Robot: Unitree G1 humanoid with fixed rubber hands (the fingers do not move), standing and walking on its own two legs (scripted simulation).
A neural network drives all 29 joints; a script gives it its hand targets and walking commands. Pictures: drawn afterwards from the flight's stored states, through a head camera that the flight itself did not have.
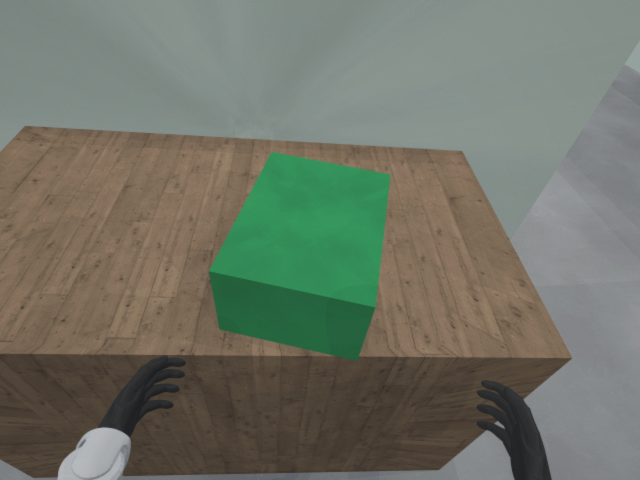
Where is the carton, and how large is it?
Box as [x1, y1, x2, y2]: [209, 152, 390, 360]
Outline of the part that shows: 271,152 209,270 219,328 356,360 375,307 390,174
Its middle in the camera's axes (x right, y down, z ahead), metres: -0.01 +0.01 +0.65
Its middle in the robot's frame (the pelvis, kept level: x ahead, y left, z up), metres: +0.48 +0.03 +0.00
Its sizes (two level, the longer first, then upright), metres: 0.297 0.223 0.146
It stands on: a pedestal, 0.70 m high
